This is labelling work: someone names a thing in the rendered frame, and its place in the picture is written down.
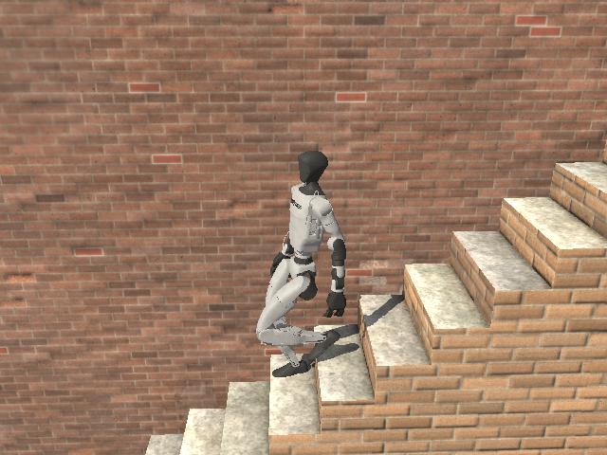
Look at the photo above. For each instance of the stairs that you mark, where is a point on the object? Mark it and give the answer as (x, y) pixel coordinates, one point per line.
(503, 351)

